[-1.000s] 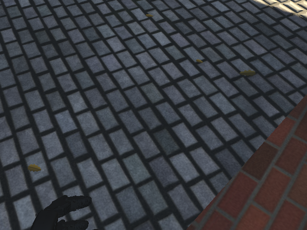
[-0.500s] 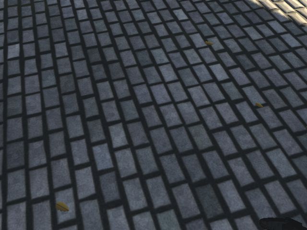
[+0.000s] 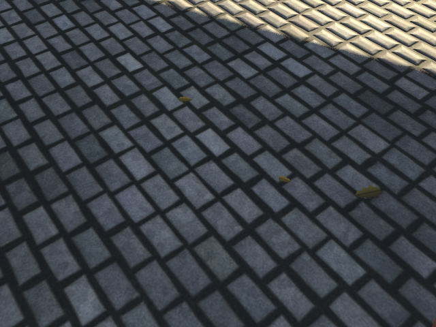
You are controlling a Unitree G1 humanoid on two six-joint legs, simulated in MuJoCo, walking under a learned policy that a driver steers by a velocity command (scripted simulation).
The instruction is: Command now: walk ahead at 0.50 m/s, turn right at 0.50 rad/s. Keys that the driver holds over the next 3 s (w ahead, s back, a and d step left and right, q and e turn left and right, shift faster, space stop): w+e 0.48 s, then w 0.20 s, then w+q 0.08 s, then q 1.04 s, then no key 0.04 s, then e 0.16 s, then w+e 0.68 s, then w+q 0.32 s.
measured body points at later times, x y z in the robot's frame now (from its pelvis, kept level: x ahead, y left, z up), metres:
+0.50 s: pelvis +0.29 -0.04 +0.00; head +0.32 -0.06 +0.45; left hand +0.41 +0.23 -0.10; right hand +0.44 -0.33 -0.08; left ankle +0.51 +0.07 -0.70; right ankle +0.18 -0.11 -0.74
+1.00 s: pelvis +0.53 -0.10 +0.00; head +0.57 -0.11 +0.45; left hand +0.83 +0.05 -0.07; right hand +0.44 -0.37 -0.13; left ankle +0.51 +0.04 -0.74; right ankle +0.63 -0.25 -0.72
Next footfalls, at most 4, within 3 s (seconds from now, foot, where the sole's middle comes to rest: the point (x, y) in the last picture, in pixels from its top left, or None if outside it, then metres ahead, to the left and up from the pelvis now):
0.10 right None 0.22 -0.12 -0.77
0.58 left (208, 308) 0.54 0.03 -0.77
1.02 right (293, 264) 0.66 -0.26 -0.77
1.42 left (212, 276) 0.65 0.01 -0.77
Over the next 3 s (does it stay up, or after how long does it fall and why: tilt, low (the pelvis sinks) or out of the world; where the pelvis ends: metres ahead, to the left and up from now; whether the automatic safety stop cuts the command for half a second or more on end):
stays up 1.00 -0.21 0.00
